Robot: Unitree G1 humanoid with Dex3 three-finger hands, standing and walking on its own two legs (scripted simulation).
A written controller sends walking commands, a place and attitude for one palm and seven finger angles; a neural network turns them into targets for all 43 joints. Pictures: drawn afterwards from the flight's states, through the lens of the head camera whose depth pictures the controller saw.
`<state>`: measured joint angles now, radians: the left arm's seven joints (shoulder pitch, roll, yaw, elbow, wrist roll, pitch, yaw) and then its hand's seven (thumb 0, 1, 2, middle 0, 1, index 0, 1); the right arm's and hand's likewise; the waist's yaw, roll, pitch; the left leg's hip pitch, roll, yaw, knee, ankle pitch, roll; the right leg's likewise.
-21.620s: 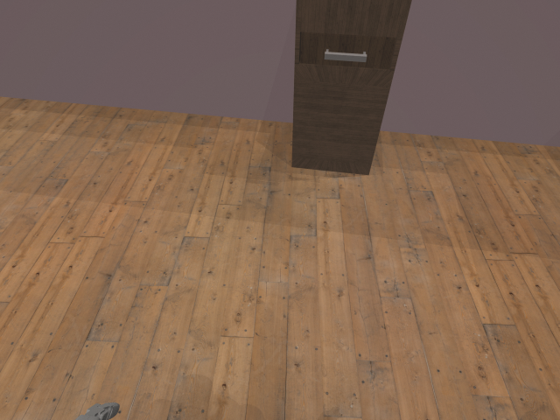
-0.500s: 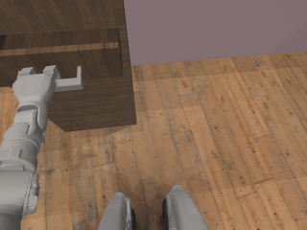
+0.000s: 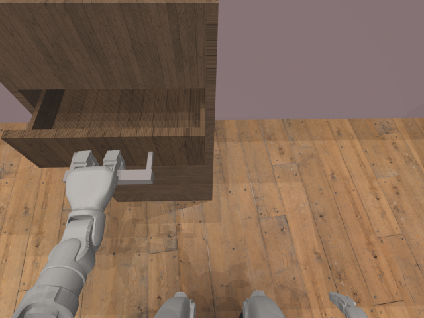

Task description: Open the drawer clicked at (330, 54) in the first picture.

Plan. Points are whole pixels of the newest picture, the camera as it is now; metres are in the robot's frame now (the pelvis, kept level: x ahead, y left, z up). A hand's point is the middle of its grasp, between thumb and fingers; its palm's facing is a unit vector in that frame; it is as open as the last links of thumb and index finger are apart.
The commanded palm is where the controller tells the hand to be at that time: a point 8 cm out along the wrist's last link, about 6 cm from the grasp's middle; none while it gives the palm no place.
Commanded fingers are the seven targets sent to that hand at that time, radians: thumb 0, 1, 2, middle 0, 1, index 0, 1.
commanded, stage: pull the drawer open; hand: left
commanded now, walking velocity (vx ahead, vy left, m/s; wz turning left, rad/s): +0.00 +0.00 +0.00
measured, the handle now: (111, 167) +0.40 +0.23 -0.03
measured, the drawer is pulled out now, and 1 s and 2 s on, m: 0.12 0.24 0.30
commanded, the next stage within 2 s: open the thumb to release the handle in 1.74 s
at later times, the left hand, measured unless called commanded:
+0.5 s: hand (103, 205) +0.32 +0.24 -0.05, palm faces -0.06 -0.04 -1.00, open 5.7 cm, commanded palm +0.28 +0.23 -0.01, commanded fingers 0.00 0.90 0.90 -0.40 -1.35 -0.40 -1.35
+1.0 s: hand (94, 260) +0.22 +0.23 -0.05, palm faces -0.04 -0.05 -1.00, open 5.8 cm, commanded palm +0.17 +0.24 -0.01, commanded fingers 0.00 0.90 0.90 -0.40 -1.35 -0.40 -1.35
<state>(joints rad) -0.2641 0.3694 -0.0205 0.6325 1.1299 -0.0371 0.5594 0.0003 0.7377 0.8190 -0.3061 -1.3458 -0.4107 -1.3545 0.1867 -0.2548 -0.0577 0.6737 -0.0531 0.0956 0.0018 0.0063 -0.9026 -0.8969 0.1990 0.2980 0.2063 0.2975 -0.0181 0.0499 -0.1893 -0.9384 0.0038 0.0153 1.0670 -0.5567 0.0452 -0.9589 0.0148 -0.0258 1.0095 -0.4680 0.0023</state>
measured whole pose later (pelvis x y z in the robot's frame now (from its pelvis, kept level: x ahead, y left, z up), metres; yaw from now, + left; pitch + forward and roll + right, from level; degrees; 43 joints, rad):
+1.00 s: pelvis -0.01 -0.02 +0.00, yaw -1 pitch +20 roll -1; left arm 0.25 0.33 0.01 0.27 1.11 -0.04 0.59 0.03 0.72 0.75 -0.26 -1.33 -0.39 -1.34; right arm 0.11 -0.23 -0.04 0.60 -0.04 0.06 0.01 0.01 -0.90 -0.90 0.20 0.30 0.21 0.30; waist -0.01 0.02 -0.20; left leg -0.86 0.02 0.04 1.07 -0.56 0.02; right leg -0.91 0.03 0.00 1.05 -0.49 -0.02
